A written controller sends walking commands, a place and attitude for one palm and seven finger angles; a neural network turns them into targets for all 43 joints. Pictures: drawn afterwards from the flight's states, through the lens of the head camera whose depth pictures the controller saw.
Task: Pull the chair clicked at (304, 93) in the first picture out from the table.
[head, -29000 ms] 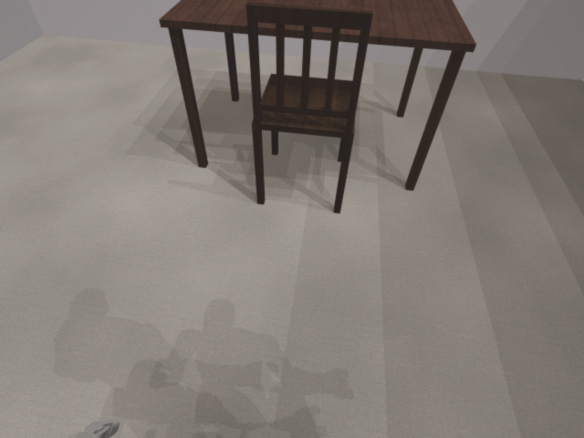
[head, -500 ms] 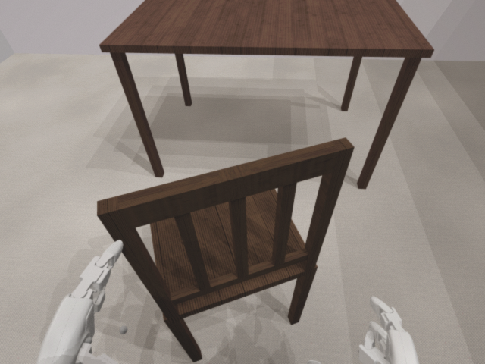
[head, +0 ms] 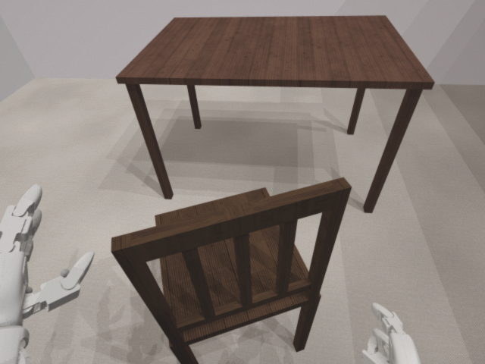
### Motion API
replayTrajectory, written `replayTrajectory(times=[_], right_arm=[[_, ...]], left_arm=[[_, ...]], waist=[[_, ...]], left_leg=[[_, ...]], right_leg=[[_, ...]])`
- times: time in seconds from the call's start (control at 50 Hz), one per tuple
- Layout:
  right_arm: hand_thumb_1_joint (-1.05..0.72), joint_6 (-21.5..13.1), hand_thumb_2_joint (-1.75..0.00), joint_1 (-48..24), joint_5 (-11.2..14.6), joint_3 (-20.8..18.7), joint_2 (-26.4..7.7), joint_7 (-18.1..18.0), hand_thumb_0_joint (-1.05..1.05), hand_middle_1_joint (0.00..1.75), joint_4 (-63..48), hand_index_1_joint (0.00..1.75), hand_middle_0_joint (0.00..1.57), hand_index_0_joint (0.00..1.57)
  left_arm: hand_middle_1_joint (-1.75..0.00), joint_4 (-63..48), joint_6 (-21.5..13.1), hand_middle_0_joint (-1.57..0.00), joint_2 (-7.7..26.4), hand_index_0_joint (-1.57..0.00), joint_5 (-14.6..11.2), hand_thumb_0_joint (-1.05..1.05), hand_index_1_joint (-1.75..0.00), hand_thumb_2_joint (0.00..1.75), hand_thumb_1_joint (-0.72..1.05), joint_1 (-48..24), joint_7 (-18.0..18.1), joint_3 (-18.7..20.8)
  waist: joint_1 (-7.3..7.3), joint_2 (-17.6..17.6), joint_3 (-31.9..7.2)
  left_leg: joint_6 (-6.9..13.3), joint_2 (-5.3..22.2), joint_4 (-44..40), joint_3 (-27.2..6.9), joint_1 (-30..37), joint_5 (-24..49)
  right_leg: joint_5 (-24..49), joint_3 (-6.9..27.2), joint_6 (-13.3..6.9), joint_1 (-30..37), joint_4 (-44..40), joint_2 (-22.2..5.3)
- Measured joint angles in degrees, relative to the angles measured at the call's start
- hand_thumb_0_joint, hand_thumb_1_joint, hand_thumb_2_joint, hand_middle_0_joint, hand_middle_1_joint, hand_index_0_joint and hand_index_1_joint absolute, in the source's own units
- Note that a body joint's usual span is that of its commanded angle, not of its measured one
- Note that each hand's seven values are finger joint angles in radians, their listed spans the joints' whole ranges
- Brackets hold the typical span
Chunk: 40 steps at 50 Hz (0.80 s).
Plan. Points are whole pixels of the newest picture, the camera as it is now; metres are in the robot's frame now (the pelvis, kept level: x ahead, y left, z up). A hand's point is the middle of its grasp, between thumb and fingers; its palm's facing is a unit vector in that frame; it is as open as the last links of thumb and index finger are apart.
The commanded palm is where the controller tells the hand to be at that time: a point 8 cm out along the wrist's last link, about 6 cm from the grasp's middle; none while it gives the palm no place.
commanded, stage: draw the hand back to the body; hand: left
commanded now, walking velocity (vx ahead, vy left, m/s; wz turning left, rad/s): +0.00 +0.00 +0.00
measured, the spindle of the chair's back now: (243, 271) +0.32 +0.05 -0.07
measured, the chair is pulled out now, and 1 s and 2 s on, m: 0.58 0.58 0.58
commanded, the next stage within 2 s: step back with the hand held close in 0.48 s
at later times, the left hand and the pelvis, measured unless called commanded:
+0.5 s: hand (50, 238) +0.21 +0.28 +0.17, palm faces +0.48 -0.76 -0.44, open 7.5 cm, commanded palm +0.16 +0.32 +0.18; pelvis +0.02 +0.02 +0.01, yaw -1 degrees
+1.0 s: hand (42, 269) +0.17 +0.27 +0.16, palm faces +0.34 -0.77 -0.54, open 7.4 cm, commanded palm +0.12 +0.32 +0.18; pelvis -0.03 +0.02 +0.01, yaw -2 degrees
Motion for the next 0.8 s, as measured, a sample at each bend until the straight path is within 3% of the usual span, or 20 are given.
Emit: replayTrajectory(times=[0.16, 0.3, 0.46, 0.64, 0.7, 0.8], right_arm=[[-0.9, 1.8, -0.9, -2.0, -0.4, -0.4, 0.3, 0.9, 0.01, 0.3, 2.2, 0.3, 0.2, 0.2], [-0.91, 3.2, -0.9, -2.5, -0.6, -1.0, 0.1, 1.9, 0.01, 0.3, 2.0, 0.3, 0.2, 0.2], [-0.91, 3.7, -0.9, -1.8, -0.8, -1.1, 0.1, 1.9, 0.01, 0.3, 2.4, 0.3, 0.2, 0.2], [-0.91, 4.9, -0.9, -2.7, -0.6, -0.3, 0.7, 2.4, 0.01, 0.3, 1.3, 0.3, 0.2, 0.2], [-0.91, 5.1, -0.9, -3.5, -0.6, 0.1, 1.0, 2.4, 0.01, 0.3, 0.3, 0.3, 0.2, 0.2], [-0.9, 6.3, -0.9, -5.0, -0.9, -0.1, 1.0, 2.7, 0.01, 0.3, -1.5, 0.3, 0.2, 0.2]], left_arm=[[-0.26, 2.4, -1.2, -0.18, 0.5, -0.19, -0.5, 0.01, -0.25, 0.8, 0.68, -5.2, -0.3, 5.3], [-0.29, 2.9, -0.2, -0.2, -1.4, -0.2, -0.6, 0.01, -0.28, 0.87, 0.83, -4.0, -1.4, 3.5], [-0.3, -0.2, 0.4, -0.21, 0.0, -0.22, -0.2, 0.01, -0.3, 0.9, 0.87, -2.8, -1.1, 3.7], [-0.3, 1.7, 1.0, -0.21, -0.9, -0.21, -0.6, 0.01, -0.3, 0.9, 0.88, -5.4, -1.4, 4.1], [-0.3, 0.9, -2.0, -0.21, 0.5, -0.22, -0.9, 0.02, -0.3, 0.9, 0.88, -6.5, -1.9, 6.0], [-0.3, -1.0, -4.7, -0.21, 2.5, -0.21, -0.5, 0.01, -0.3, 0.9, 0.89, -5.4, -1.8, 8.1]], waist=[[0.1, 0.5, 0.7], [-0.24, 0.1, 1.3], [0.23, -0.1, 0.6], [0.41, -0.4, 1.1], [0.19, -1.4, 2.2], [-1.58, -2.7, 3.8]], left_leg=[[0.3, 0.0, -4.1, 0.5, 2.8, 1.2], [0.6, 0.0, -6.0, 1.1, 3.8, 1.7], [1.0, -0.3, -6.7, 1.0, 5.2, 1.5], [1.5, -0.8, -6.7, 1.4, 5.2, 1.9], [1.5, -0.8, -6.3, 1.8, 3.7, 2.3], [1.6, -1.3, -6.5, 2.6, 0.9, 3.9]], right_leg=[[0.8, 0.4, 0.3, 2.3, -3.2, 0.1], [1.4, 0.9, 0.7, 3.0, -5.0, 0.2], [1.4, 0.8, 1.2, 4.7, -6.1, 0.0], [2.0, 1.2, 1.5, 4.6, -6.2, -0.5], [2.9, 1.7, 1.5, 3.2, -6.3, -0.4], [4.9, 2.6, 1.7, 0.3, -6.9, -0.8]])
